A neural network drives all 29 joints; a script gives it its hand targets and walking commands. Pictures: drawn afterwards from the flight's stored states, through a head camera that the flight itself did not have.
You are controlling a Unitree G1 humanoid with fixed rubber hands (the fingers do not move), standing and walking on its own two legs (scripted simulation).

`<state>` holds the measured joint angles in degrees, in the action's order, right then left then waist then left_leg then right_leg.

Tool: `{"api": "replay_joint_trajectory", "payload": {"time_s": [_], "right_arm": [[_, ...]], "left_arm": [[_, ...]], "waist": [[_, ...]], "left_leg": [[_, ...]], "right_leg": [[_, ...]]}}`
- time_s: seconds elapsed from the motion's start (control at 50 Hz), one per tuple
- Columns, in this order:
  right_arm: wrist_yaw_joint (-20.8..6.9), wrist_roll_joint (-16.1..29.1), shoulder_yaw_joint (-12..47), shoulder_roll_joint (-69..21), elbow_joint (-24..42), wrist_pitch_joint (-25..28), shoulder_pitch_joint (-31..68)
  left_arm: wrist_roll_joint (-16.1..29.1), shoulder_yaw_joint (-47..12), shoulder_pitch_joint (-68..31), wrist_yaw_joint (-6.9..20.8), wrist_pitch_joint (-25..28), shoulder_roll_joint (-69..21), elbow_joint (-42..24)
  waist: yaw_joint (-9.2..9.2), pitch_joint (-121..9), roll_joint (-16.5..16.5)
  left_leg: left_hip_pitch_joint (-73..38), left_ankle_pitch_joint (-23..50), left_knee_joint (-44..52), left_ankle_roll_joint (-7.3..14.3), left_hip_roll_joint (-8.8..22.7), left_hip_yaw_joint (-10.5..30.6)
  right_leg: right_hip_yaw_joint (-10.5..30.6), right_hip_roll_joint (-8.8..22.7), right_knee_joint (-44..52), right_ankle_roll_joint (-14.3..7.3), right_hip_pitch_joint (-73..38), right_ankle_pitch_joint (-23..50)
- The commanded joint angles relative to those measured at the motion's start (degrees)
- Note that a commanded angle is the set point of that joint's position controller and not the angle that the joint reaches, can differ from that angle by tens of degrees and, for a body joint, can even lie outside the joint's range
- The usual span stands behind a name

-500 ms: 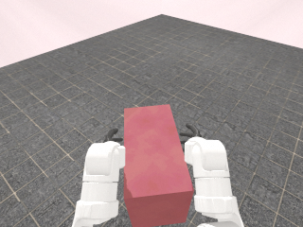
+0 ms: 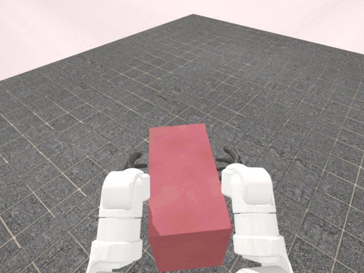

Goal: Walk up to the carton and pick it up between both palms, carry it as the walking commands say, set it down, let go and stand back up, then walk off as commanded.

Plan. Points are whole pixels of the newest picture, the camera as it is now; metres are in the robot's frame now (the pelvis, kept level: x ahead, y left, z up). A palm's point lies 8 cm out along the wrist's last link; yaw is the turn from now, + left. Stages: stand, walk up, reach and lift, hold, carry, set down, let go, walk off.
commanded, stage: carry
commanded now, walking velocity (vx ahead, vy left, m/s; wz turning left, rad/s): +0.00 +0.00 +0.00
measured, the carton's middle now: (183, 192) +0.33 +0.00 +0.01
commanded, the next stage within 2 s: hold in 0.36 s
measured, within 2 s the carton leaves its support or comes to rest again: neither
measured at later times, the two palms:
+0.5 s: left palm (131, 197) +0.30 +0.11 +0.04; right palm (233, 195) +0.30 -0.11 +0.05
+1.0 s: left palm (119, 209) +0.26 +0.13 +0.06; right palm (226, 200) +0.26 -0.09 +0.09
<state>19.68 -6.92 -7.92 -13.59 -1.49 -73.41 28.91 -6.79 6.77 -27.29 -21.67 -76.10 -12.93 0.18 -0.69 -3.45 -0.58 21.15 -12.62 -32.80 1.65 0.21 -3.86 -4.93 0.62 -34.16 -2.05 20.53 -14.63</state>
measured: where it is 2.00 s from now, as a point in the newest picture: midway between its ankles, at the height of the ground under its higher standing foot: outside the picture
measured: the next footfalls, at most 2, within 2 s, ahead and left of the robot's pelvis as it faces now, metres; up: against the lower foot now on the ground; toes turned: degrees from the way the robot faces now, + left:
none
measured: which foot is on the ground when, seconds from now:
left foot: down 0.00-1.00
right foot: down 0.00-1.00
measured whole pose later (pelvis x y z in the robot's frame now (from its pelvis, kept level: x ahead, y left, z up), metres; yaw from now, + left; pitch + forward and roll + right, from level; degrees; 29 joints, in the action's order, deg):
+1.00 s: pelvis -0.05 +0.03 +0.00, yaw -6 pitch -12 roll -1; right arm 12.1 -23.0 -24.7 -15.6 -42.2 -35.5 35.4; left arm -19.8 21.2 -30.6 -14.0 -40.9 -14.1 37.2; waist 3.8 -0.8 -1.1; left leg 10.4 -11.2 -33.0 1.7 -2.5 1.2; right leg 2.8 -3.2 -32.7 -1.0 10.9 -12.3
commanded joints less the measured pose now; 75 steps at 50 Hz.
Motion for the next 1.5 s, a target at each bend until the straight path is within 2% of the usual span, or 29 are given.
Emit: {"api": "replay_joint_trajectory", "payload": {"time_s": [0.0, 0.26, 0.34, 0.36, 0.4, 0.46, 0.48, 0.52, 0.58, 0.66, 0.76, 0.8, 0.82, 0.86, 0.98, 1.08, 1.1, 1.12, 1.14, 1.2, 1.26, 1.28, 1.3, 1.36, 1.38, 1.4, 1.44, 1.46, 1.48], "right_arm": [[-23.10, 23.80, 29.62, -61.87, 3.65, 0.75, 30.21], [-23.31, 24.11, 29.80, -62.27, 4.15, 1.69, 32.44], [-23.39, 23.93, 28.85, -61.90, 2.23, 2.29, 31.11], [-24.35, 1.64, -1.08, -49.69, -42.81, 15.23, 13.30], [-25.24, -2.06, 5.50, -55.64, -37.12, 29.83, 9.64], [-25.66, 6.27, 23.47, -67.22, -8.07, 36.71, 23.10], [-25.30, 9.25, 28.01, -66.23, -2.03, 38.06, 28.46], [-25.75, 10.56, 32.88, -64.79, -2.94, 37.68, 27.35], [-26.45, 8.37, 29.25, -61.52, -11.33, 36.91, 22.39], [-27.77, 5.69, 22.15, -65.51, -26.42, 36.95, 28.32], [-29.12, 2.71, 14.21, -63.95, -34.39, 37.99, 37.25], [-28.95, 0.78, 8.60, -62.51, -39.79, 38.30, 38.89], [-29.00, 0.72, 8.06, -62.12, -39.80, 38.54, 40.73], [-29.84, 0.77, 7.40, -61.07, -41.27, 39.34, 43.37], [-30.61, -4.25, -0.72, -54.46, -46.84, 40.84, 41.84], [-30.98, -2.55, 2.48, -55.63, -44.77, 41.05, 43.46], [-30.78, -2.45, 2.44, -54.89, -42.96, 40.89, 45.06], [-29.59, -5.63, 1.30, -57.53, -44.21, 41.46, 41.86], [-29.14, -4.52, 2.40, -59.05, -44.68, 41.48, 43.59], [-28.75, -6.40, 1.08, -57.37, -46.70, 41.76, 41.61], [-29.35, -5.81, 0.99, -55.85, -47.26, 43.15, 49.63], [-29.38, -7.11, 0.26, -54.76, -46.91, 43.78, 48.88], [-29.00, -6.93, 0.87, -56.28, -48.12, 44.11, 47.86], [-28.58, -7.64, -1.39, -55.09, -48.91, 46.33, 51.83], [-28.47, -7.52, -0.35, -57.03, -50.27, 46.92, 51.57], [-27.94, -7.95, -0.96, -57.90, -51.28, 47.23, 46.95], [-27.21, -8.91, -1.99, -57.98, -52.67, 48.65, 44.28], [-26.63, -8.59, -1.47, -57.95, -52.00, 49.60, 44.19], [-25.83, -8.45, -0.58, -59.33, -51.91, 49.98, 43.01]], "left_arm": [[25.84, -29.12, -38.37, 24.88, 3.90, -60.74, -6.75], [25.50, -28.68, -38.56, 24.69, 4.92, -60.86, -6.62], [25.78, -29.28, -39.56, 24.46, 5.33, -60.80, -6.77], [0.11, 1.79, -20.10, 26.02, 18.08, -52.09, 35.43], [-2.07, -5.34, -17.28, 27.73, 33.17, -54.25, 27.95], [8.81, -23.24, -27.58, 31.35, 39.62, -62.02, 5.06], [10.26, -25.81, -31.88, 31.14, 40.35, -60.87, 0.38], [10.39, -27.98, -28.22, 29.51, 39.88, -59.04, 0.00], [9.45, -27.84, -26.02, 29.45, 38.47, -57.41, 6.77], [9.84, -23.92, -40.79, 31.11, 39.53, -58.57, 14.94], [7.07, -16.80, -44.73, 30.91, 38.59, -63.34, 26.44], [6.11, -14.59, -48.20, 31.10, 38.76, -63.86, 31.93], [6.20, -12.69, -49.92, 30.96, 39.57, -63.98, 31.20], [4.95, -9.71, -52.34, 30.05, 40.18, -64.87, 32.50], [2.79, -9.28, -51.65, 28.43, 40.58, -66.36, 36.89], [3.30, -9.02, -51.18, 27.38, 41.72, -65.80, 34.60], [4.49, -10.64, -53.73, 27.58, 41.52, -66.34, 33.94], [4.30, -7.89, -60.05, 28.47, 43.48, -60.90, 35.62], [2.47, -5.52, -58.42, 28.76, 43.93, -58.38, 37.27], [-1.41, -1.74, -53.05, 28.47, 44.35, -58.87, 40.83], [-2.90, 3.90, -56.80, 28.00, 46.07, -56.50, 44.44], [-3.46, 2.90, -55.49, 27.63, 46.22, -57.89, 43.95], [-3.68, 3.86, -54.41, 27.53, 46.53, -56.88, 45.37], [-3.71, 4.94, -59.02, 27.59, 48.72, -55.81, 45.49], [-4.24, 5.72, -59.44, 27.52, 49.79, -54.58, 45.34], [-3.80, 3.70, -58.68, 27.32, 50.29, -54.71, 43.27], [-4.68, 4.36, -56.48, 27.35, 51.74, -53.51, 43.79], [-3.64, 3.23, -59.40, 27.67, 52.70, -53.01, 42.44], [-4.62, 3.81, -57.81, 27.52, 53.32, -51.82, 41.98]], "waist": [[0.15, -23.88, 0.41], [0.35, -22.78, -1.21], [0.70, -22.91, 1.32], [4.23, -0.98, 0.12], [2.99, -6.56, -1.47], [4.11, -33.55, -2.18], [6.22, -40.05, 0.64], [8.39, -35.76, 0.42], [5.44, -23.69, 2.58], [4.04, -12.42, 0.34], [3.37, -11.39, 1.75], [1.42, -8.31, 3.73], [2.39, -9.45, 0.84], [4.66, -8.93, 2.77], [1.93, -10.81, 8.52], [3.46, -11.40, 3.97], [1.48, -11.91, 3.54], [-7.11, -10.93, -1.79], [-2.12, -10.52, -0.48], [0.00, -9.01, 3.08], [3.59, -6.66, 1.88], [2.83, -7.07, 2.30], [4.97, -6.77, 0.90], [3.12, -9.13, 0.19], [4.66, -9.56, -1.84], [3.12, -9.30, -1.22], [3.79, -9.10, -0.45], [1.68, -10.41, -0.82], [3.74, -10.88, -2.75]], "left_leg": [[-8.34, 8.34, 4.68, 3.34, 8.68, 8.05], [-7.63, 4.48, 5.77, 2.88, 8.34, 7.09], [-9.68, 5.14, 7.12, 2.39, 7.94, 7.25], [-8.43, -4.28, 3.13, 2.91, -2.14, 6.07], [-10.69, 6.89, 4.83, 3.12, -1.45, 10.08], [-11.84, 24.66, 3.33, 0.10, -2.70, 10.51], [-11.75, 23.11, 3.49, -0.55, -2.82, 9.21], [-9.51, 20.47, 4.68, -0.57, -2.05, 10.34], [-12.93, 7.37, 5.77, -0.05, -2.57, 10.18], [-11.20, -13.94, 5.98, 0.42, -2.32, 10.77], [-13.37, -13.67, 7.86, -0.44, -1.83, 13.19], [-10.94, -17.10, 8.60, -1.08, -1.56, 12.41], [-12.73, -15.88, 8.16, -1.29, -1.74, 12.46], [-11.38, -16.03, 9.52, -1.01, -1.00, 13.16], [-9.41, -21.33, 15.74, -1.73, 1.39, 15.87], [-10.76, -18.15, 14.05, -1.30, 0.13, 15.06], [-11.51, -18.40, 13.67, -1.76, 0.20, 14.81], [-15.03, -18.91, 8.36, -0.06, -1.46, 13.03], [-15.52, -18.70, 7.69, 0.36, -1.98, 12.12], [-12.45, -16.96, 7.81, 1.26, -1.88, 12.43], [-7.30, -25.45, 9.76, 2.46, -0.70, 13.67], [-8.97, -23.44, 10.50, 2.37, -0.31, 14.61], [-7.75, -19.39, 9.23, 2.16, -1.23, 13.19], [-9.91, -23.85, 7.88, 1.46, -1.93, 13.17], [-10.17, -21.65, 6.29, 1.58, -2.38, 12.28], [-9.68, -17.56, 5.93, 1.50, -2.67, 12.14], [-9.47, -14.31, 4.51, 1.14, -3.19, 11.28], [-9.76, -13.84, 2.98, 0.93, -3.99, 10.36], [-10.46, -11.09, 1.53, 1.24, -4.34, 10.14]], "right_leg": [[9.22, 9.06, 4.45, 0.14, -10.55, 11.88], [9.07, 8.86, 7.40, 0.23, -10.63, 7.66], [7.90, 7.90, 7.16, -0.21, -9.81, 4.94], [15.30, -3.64, 14.43, 0.38, -6.27, 3.60], [16.51, -4.74, 10.09, -0.19, -14.20, 15.14], [16.55, -3.00, 3.30, 2.56, -28.38, 44.51], [15.59, -2.98, 3.21, 3.15, -29.58, 42.34], [15.37, -1.87, 3.76, 3.02, -28.83, 36.83], [16.10, -1.27, 8.12, 2.03, -18.46, 13.53], [16.38, -1.22, 11.78, 0.72, -7.93, -18.82], [13.88, -2.62, 9.61, 0.69, -7.00, -13.92], [13.75, -2.35, 9.95, 0.68, -7.06, -16.01], [14.08, -2.30, 11.07, 0.64, -6.44, -16.93], [12.57, -3.62, 8.78, 0.67, -6.92, -14.36], [10.35, -5.67, 6.27, 0.77, -11.95, -7.62], [11.22, -4.58, 8.03, 1.46, -11.78, -9.24], [10.46, -5.01, 7.74, 1.35, -10.10, -9.26], [15.37, -3.26, 6.30, 0.63, -8.40, -10.60], [16.05, -2.18, 6.66, 0.52, -7.19, -13.55], [14.51, -2.90, 4.87, 0.12, -8.65, -11.36], [14.29, -3.44, 1.00, 1.26, -10.99, -15.33], [13.02, -4.26, -0.10, 1.12, -9.42, -11.09], [13.39, -3.86, 1.32, 0.91, -9.93, -9.56], [14.38, -3.62, 1.29, 1.18, -6.75, -16.76], [15.17, -2.76, 1.78, 0.93, -6.48, -17.16], [14.93, -2.81, 1.88, 0.54, -6.37, -13.14], [15.09, -2.91, 3.23, 0.12, -4.80, -12.54], [16.14, -2.05, 4.28, 0.15, -3.87, -14.02], [16.93, -1.44, 5.01, 0.16, -3.42, -13.83]]}}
